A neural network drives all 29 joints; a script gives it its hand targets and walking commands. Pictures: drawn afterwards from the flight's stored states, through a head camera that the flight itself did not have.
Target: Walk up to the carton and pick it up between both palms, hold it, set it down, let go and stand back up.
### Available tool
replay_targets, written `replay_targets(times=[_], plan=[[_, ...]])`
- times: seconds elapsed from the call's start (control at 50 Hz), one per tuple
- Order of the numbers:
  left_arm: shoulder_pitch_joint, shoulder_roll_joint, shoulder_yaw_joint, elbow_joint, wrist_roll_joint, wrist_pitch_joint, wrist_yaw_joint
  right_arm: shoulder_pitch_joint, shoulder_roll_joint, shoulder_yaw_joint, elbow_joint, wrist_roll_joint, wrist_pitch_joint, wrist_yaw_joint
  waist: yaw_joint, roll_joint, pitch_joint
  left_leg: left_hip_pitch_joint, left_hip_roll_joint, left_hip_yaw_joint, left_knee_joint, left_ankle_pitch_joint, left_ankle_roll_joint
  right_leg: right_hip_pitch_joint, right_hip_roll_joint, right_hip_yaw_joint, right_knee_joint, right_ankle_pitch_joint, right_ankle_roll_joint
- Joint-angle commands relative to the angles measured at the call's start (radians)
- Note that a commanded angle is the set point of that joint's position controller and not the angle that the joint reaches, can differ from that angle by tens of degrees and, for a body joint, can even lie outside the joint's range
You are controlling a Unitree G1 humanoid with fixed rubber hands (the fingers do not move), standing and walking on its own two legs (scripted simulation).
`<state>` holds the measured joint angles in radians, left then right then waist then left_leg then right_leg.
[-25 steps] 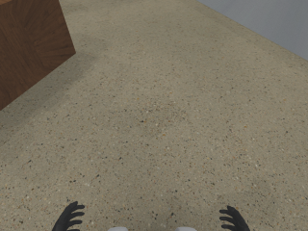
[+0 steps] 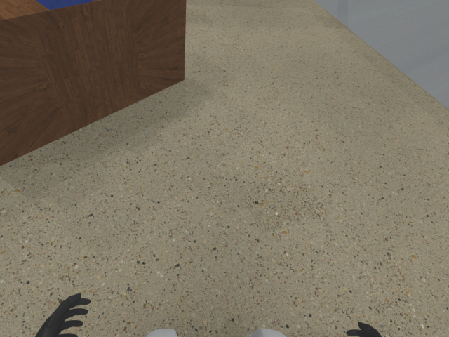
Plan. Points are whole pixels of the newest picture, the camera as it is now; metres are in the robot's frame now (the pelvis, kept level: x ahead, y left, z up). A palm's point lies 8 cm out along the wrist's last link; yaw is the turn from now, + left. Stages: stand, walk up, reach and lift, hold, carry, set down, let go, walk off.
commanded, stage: walk up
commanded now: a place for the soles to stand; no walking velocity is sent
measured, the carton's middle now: out of the picture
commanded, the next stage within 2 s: none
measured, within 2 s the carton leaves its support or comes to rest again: neither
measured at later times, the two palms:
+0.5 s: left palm (76, 248) +0.28 +0.28 -0.06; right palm (350, 253) +0.31 -0.31 -0.09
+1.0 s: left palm (63, 186) +0.44 +0.36 -0.09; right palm (287, 158) +0.58 -0.20 -0.08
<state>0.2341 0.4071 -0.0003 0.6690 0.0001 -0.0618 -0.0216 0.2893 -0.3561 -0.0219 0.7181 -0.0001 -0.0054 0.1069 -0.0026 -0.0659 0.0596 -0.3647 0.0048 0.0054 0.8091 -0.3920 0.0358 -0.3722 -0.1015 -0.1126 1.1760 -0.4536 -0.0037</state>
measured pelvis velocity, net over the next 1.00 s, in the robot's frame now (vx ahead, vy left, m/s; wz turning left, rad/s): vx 0.41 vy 0.05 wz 0.34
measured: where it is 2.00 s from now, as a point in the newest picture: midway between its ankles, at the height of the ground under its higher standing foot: (162, 220)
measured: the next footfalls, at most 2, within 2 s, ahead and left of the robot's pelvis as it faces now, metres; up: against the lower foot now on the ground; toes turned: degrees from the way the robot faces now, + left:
right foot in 0.30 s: +0.26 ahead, -0.10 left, +0.00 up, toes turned -4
left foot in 0.78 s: +0.46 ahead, +0.18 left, +0.00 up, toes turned +16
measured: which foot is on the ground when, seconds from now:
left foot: down 0.00-0.34, up 0.36-0.76, down 0.78-1.00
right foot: up 0.00-0.28, down 0.30-0.82, up 0.84-1.00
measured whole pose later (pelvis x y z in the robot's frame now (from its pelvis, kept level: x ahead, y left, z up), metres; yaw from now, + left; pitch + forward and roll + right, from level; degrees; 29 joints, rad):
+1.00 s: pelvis +0.41 +0.05 +0.00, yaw +19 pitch -6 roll +1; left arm 0.24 0.41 0.00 0.67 0.00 -0.06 -0.03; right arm 0.31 -0.35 -0.02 0.72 0.00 -0.03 0.05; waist -0.01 -0.08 0.10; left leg -0.32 -0.07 -0.03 0.78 -0.35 0.03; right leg -0.39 -0.08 -0.06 1.18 -0.46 -0.02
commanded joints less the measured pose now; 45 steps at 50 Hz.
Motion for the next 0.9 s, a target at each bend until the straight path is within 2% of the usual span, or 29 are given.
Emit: replay_targets(times=[0.0, 0.02, 0.06, 0.08, 0.12, 0.16, 0.22, 0.24, 0.26, 0.28, 0.3, 0.32, 0.34, 0.38, 0.42, 0.44, 0.5, 0.52, 0.58, 0.62, 0.66, 0.68, 0.7, 0.72, 0.74, 0.76, 0.78, 0.82, 0.88], plan=[[-0.146, 0.242, 0.116, -0.068, 0.018, -0.047, -0.014, 0.053, -0.361, -0.138, -0.032, -0.002, -0.054, -0.038, -0.037, 0.178, 0.080, 0.124, 0.236, -0.565, -0.588, -0.116, 0.183, -0.305, 0.012, 0.130, -0.128, 0.122, -0.021], [-0.167, 0.247, 0.122, -0.076, 0.017, -0.045, -0.014, 0.035, -0.354, -0.132, -0.030, -0.003, -0.056, -0.035, -0.045, 0.189, 0.117, 0.150, 0.221, -0.568, -0.590, -0.139, 0.218, -0.344, 0.012, 0.135, -0.186, 0.087, -0.010], [-0.196, 0.249, 0.124, -0.075, 0.020, -0.046, -0.014, 0.091, -0.366, -0.136, -0.033, -0.005, -0.060, -0.037, -0.065, 0.145, 0.121, 0.146, 0.236, -0.584, -0.594, -0.104, 0.206, -0.323, 0.018, 0.129, -0.244, 0.098, -0.011], [-0.232, 0.247, 0.131, -0.088, 0.023, -0.051, -0.021, 0.102, -0.357, -0.129, -0.027, -0.004, -0.064, -0.037, -0.068, 0.138, 0.144, 0.176, 0.259, -0.605, -0.583, -0.041, 0.245, -0.342, 0.015, 0.152, -0.281, 0.066, -0.019], [-0.229, 0.239, 0.123, -0.093, 0.013, -0.064, -0.020, 0.103, -0.352, -0.126, -0.025, -0.005, -0.068, -0.040, -0.062, 0.109, 0.163, 0.186, 0.265, -0.597, -0.581, 0.090, 0.243, -0.344, 0.019, 0.144, -0.351, 0.087, -0.016], [-0.213, 0.234, 0.121, -0.091, 0.012, -0.068, -0.021, 0.098, -0.356, -0.130, -0.031, -0.007, -0.076, -0.039, -0.064, 0.149, 0.151, 0.203, 0.267, -0.593, -0.581, 0.157, 0.226, -0.312, 0.028, 0.129, -0.377, 0.122, -0.025], [-0.117, 0.241, 0.128, -0.078, 0.006, -0.089, -0.023, 0.006, -0.337, -0.121, -0.072, -0.013, -0.083, -0.043, 0.013, 0.121, 0.087, 0.153, 0.243, -0.526, -0.480, 0.287, 0.199, -0.083, 0.033, 0.159, -0.564, 0.192, -0.032], [-0.016, 0.260, 0.136, -0.038, -0.005, -0.094, -0.014, -0.054, -0.318, -0.119, -0.092, -0.013, -0.078, -0.042, 0.072, 0.067, 0.018, 0.053, 0.178, -0.434, -0.332, 0.369, 0.132, 0.170, 0.044, 0.163, -0.729, 0.252, -0.052], [0.115, 0.316, 0.156, 0.000, 0.008, -0.103, 0.000, -0.063, -0.225, -0.087, -0.098, -0.010, -0.080, -0.036, 0.126, -0.102, -0.119, -0.073, 0.038, -0.287, -0.060, 0.353, 0.068, 0.402, -0.084, 0.350, -0.846, 0.205, -0.066], [0.226, 0.389, 0.189, 0.025, 0.008, -0.099, 0.019, -0.033, -0.161, -0.072, -0.117, -0.012, -0.082, -0.032, 0.147, -0.267, -0.225, -0.268, -0.090, -0.083, 0.212, 0.050, 0.004, 0.674, -0.334, 0.548, -0.908, 0.182, -0.100], [0.219, 0.387, 0.184, 0.031, 0.015, -0.088, 0.026, -0.013, -0.200, -0.072, -0.098, -0.013, -0.059, -0.047, 0.135, -0.132, -0.198, -0.384, -0.086, -0.050, 0.303, -0.054, -0.016, 0.681, -0.400, 0.586, -0.923, 0.075, -0.061], [0.170, 0.365, 0.185, 0.024, 0.020, -0.078, 0.025, 0.012, -0.242, -0.076, -0.068, -0.013, -0.038, -0.044, 0.120, -0.072, -0.191, -0.398, -0.046, -0.090, 0.365, -0.017, -0.014, 0.655, -0.408, 0.606, -0.941, -0.042, -0.066], [0.150, 0.343, 0.187, 0.011, 0.024, -0.073, 0.027, 0.027, -0.260, -0.079, -0.074, 0.001, -0.033, -0.038, 0.103, -0.032, -0.220, -0.378, -0.015, -0.086, 0.371, 0.014, -0.008, 0.674, -0.392, 0.550, -0.918, 0.059, -0.040], [0.120, 0.270, 0.164, 0.009, 0.019, -0.079, 0.038, 0.033, -0.230, -0.081, -0.042, 0.004, -0.034, -0.035, 0.075, -0.039, -0.216, -0.327, -0.001, -0.080, 0.374, 0.099, -0.008, 0.612, -0.274, 0.312, -0.840, 0.562, 0.078], [0.123, 0.240, 0.152, -0.004, 0.018, -0.073, 0.039, -0.003, -0.240, -0.095, -0.064, -0.003, -0.033, -0.037, 0.071, -0.060, -0.252, -0.321, 0.002, -0.029, 0.386, 0.079, 0.006, 0.660, -0.191, 0.131, -0.718, 0.955, 0.095], [0.120, 0.224, 0.152, -0.019, 0.016, -0.065, 0.042, -0.013, -0.240, -0.102, -0.074, -0.001, -0.028, -0.039, 0.078, -0.060, -0.282, -0.329, 0.014, -0.013, 0.392, 0.084, 0.005, 0.677, -0.182, 0.089, -0.697, 0.979, 0.068], [0.126, 0.230, 0.153, -0.040, 0.007, -0.060, 0.046, -0.068, -0.220, -0.093, -0.092, -0.006, -0.017, -0.028, 0.088, -0.082, -0.182, -0.387, 0.027, 0.045, 0.313, 0.109, 0.001, 0.635, -0.151, 0.019, -0.748, 0.893, 0.083], [0.132, 0.234, 0.155, -0.044, 0.011, -0.060, 0.046, -0.108, -0.210, -0.090, -0.106, -0.009, -0.017, -0.025, 0.102, -0.016, -0.174, -0.413, 0.052, 0.043, 0.271, 0.107, -0.006, 0.619, -0.192, 0.050, -0.759, 0.809, 0.031], [0.130, 0.287, 0.162, -0.050, 0.019, -0.067, 0.039, -0.204, -0.191, -0.085, -0.134, -0.003, -0.021, -0.015, 0.107, 0.016, -0.054, -0.453, 0.110, 0.032, 0.129, 0.130, -0.009, 0.513, -0.264, 0.050, -0.785, 0.655, -0.077], [0.115, 0.286, 0.162, -0.046, 0.017, -0.064, 0.033, -0.193, -0.190, -0.082, -0.119, -0.002, -0.033, -0.009, 0.099, 0.020, -0.010, -0.434, 0.102, 0.068, 0.001, 0.206, -0.010, 0.504, -0.261, 0.001, -0.757, 0.665, -0.095], [0.044, 0.303, 0.167, -0.069, 0.021, -0.051, 0.025, -0.135, -0.210, -0.094, -0.095, -0.008, -0.044, -0.014, 0.047, 0.037, -0.065, -0.299, 0.080, 0.113, -0.089, 0.209, 0.008, 0.461, -0.239, -0.063, -0.680, 0.690, -0.129], [-0.036, 0.310, 0.165, -0.076, 0.011, -0.045, 0.025, -0.009, -0.209, -0.102, -0.053, -0.019, -0.046, -0.018, -0.036, 0.005, -0.124, -0.123, 0.023, 0.166, -0.156, 0.174, 0.025, 0.420, -0.222, -0.125, -0.566, 0.839, -0.125], [-0.093, 0.312, 0.162, -0.084, 0.006, -0.037, 0.019, 0.171, -0.236, -0.129, 0.010, -0.026, -0.050, -0.027, -0.144, 0.066, -0.218, 0.179, -0.030, 0.175, -0.216, 0.258, 0.047, 0.261, -0.182, -0.157, -0.352, 0.851, -0.122], [-0.051, 0.241, 0.130, -0.086, 0.013, -0.034, 0.022, 0.343, -0.304, -0.166, 0.079, -0.043, -0.053, -0.045, -0.203, 0.242, -0.284, 0.463, -0.089, 0.056, -0.190, 0.173, 0.104, 0.016, -0.114, -0.109, -0.043, 0.704, -0.086], [-0.016, 0.161, 0.095, -0.092, 0.017, -0.042, 0.006, 0.371, -0.374, -0.202, 0.074, -0.041, -0.045, -0.073, -0.224, 0.422, -0.262, 0.566, -0.016, -0.184, -0.242, 0.023, 0.131, -0.213, 0.014, -0.077, 0.131, 0.329, -0.038], [-0.015, 0.130, 0.078, -0.112, 0.015, -0.047, -0.005, 0.355, -0.438, -0.207, 0.056, -0.040, -0.045, -0.086, -0.200, 0.516, -0.237, 0.633, 0.175, -0.546, -0.276, 0.094, 0.203, -0.435, 0.138, -0.075, 0.263, -0.114, -0.007], [-0.021, 0.210, 0.099, -0.128, -0.011, -0.054, -0.007, 0.314, -0.400, -0.175, 0.032, -0.009, -0.045, -0.084, -0.165, 0.387, -0.272, 0.679, 0.248, -0.931, -0.450, 0.041, 0.318, -0.498, 0.188, 0.056, 0.220, -0.101, -0.014], [-0.073, 0.273, 0.087, -0.082, 0.007, -0.054, -0.002, 0.112, -0.391, -0.169, -0.009, 0.026, -0.045, -0.100, -0.091, 0.246, -0.088, 0.371, 0.279, -0.818, -0.539, -0.211, 0.282, -0.447, 0.047, 0.181, 0.123, -0.009, -0.042], [-0.064, 0.239, 0.097, -0.055, 0.008, -0.034, -0.015, 0.036, -0.360, -0.129, -0.021, 0.013, -0.068, -0.100, -0.021, 0.206, 0.045, 0.029, 0.225, -0.608, -0.519, -0.092, 0.237, -0.250, -0.014, 0.171, 0.005, 0.030, -0.024]])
